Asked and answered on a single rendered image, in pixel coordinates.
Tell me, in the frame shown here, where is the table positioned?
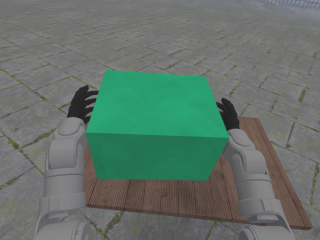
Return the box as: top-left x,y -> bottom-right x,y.
83,116 -> 313,231

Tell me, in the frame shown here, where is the robot left forearm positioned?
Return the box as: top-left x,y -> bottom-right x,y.
33,117 -> 88,240

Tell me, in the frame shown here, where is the robot right forearm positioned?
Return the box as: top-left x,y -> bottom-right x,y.
222,128 -> 296,240

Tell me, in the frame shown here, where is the carton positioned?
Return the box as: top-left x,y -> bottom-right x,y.
86,70 -> 230,181

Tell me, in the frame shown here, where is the robot left hand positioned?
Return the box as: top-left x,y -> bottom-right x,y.
67,85 -> 99,125

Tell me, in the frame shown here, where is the robot left upper arm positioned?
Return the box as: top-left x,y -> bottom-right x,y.
35,219 -> 92,240

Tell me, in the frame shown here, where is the robot right hand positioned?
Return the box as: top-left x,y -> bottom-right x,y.
216,98 -> 240,131

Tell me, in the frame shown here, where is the robot right upper arm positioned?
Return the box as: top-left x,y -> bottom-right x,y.
239,226 -> 294,240

